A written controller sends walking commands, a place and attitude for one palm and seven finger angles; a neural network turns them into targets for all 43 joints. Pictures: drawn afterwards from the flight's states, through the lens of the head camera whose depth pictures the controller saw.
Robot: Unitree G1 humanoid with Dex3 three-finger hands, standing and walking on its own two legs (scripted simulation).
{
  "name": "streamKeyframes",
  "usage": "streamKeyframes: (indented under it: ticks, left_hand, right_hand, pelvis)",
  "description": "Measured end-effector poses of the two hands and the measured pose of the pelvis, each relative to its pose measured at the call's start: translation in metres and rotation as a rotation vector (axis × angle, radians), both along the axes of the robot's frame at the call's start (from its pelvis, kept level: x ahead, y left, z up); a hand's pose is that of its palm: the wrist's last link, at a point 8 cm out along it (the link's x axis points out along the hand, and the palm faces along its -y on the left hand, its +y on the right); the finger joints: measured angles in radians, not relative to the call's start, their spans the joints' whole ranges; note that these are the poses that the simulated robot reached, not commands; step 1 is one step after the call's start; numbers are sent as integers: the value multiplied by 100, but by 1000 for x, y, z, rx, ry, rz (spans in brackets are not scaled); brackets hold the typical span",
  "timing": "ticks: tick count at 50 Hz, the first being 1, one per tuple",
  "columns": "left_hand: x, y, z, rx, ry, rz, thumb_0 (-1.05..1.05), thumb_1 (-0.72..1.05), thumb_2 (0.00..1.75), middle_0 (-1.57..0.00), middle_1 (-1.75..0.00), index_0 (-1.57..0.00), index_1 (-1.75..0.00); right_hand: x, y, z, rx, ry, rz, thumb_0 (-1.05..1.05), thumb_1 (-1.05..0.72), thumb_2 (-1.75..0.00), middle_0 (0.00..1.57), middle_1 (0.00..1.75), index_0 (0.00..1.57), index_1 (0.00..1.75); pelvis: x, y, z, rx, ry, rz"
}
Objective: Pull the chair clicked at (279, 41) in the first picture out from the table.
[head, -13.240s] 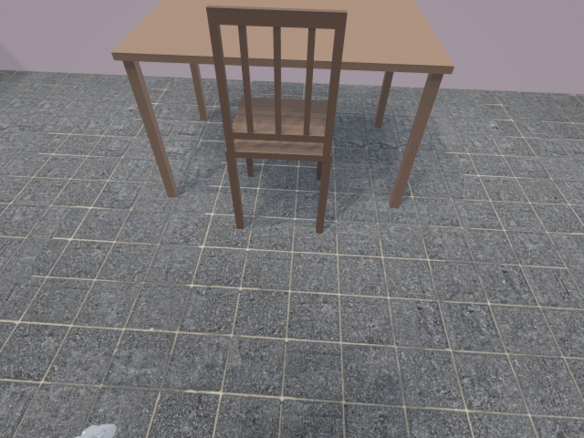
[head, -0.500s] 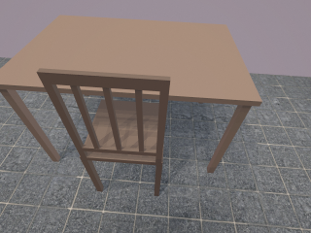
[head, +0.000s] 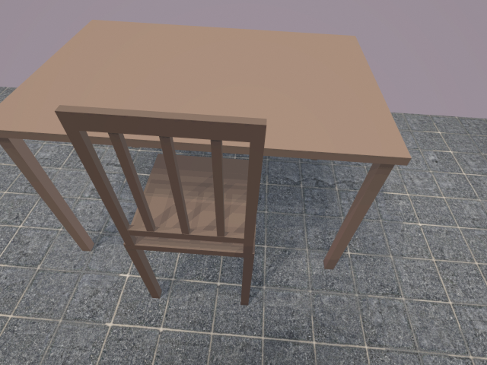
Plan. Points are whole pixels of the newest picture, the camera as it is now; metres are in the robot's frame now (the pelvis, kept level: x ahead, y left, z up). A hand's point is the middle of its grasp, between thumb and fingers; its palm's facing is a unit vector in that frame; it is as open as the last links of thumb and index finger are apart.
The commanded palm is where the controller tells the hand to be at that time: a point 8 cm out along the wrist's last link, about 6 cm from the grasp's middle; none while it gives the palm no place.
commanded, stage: look again from close up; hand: left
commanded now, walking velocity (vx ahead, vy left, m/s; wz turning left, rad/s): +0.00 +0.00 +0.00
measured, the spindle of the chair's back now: (177, 191) +0.50 +0.19 -0.07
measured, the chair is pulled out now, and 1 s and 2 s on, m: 0.00 0.00 0.00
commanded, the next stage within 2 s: shuffle to correct the standing spot in 0.22 s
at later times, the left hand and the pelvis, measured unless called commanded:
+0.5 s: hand out of the picture -0.03 +0.15 -0.18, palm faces +0.07 -0.99 -0.14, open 7.4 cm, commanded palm none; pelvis +0.01 +0.00 +0.00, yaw +0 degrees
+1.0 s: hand out of the picture +0.03 +0.18 -0.18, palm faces +0.05 -0.98 -0.20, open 7.3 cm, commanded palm none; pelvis +0.03 +0.01 -0.01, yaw +0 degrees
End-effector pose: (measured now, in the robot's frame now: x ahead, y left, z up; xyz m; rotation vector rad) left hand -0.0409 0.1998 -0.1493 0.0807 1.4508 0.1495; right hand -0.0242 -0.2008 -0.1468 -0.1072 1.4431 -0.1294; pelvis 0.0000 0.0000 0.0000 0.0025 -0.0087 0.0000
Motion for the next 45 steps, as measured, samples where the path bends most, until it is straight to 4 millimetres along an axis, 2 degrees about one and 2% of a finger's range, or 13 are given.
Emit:
streamKeyframes:
  ticks: [21,28,32,38,45]
  left_hand:
    - [3,1,-2,-5,-4,4,0,91,90,-20,-30,-20,-30]
    - [2,7,-9,-10,22,35,0,91,90,-20,-30,-20,-30]
    - [5,13,-13,-13,44,54,0,91,90,-20,-30,-20,-30]
    - [24,17,-13,-1,60,41,0,91,90,-20,-30,-20,-30]
    - [57,21,-5,23,-20,19,0,91,90,-20,-30,-20,-30]
  right_hand:
    - [4,-1,0,-8,-1,4,0,-92,-90,20,30,20,30]
    - [2,1,-5,-11,37,-1,0,-91,-90,20,30,20,30]
    - [8,6,-6,-20,49,-3,0,-91,-90,20,30,20,30]
    - [24,17,-7,-29,35,-16,0,-91,-90,20,30,20,30]
    - [38,20,-5,-21,18,-16,1,-92,-90,20,30,20,30]
  pelvis:
    - [3,1,-1,-3,-3,3]
    - [17,6,-8,-7,2,7]
    - [30,11,-12,-9,3,10]
    - [44,17,-11,-7,-5,6]
    - [42,16,-6,-9,6,7]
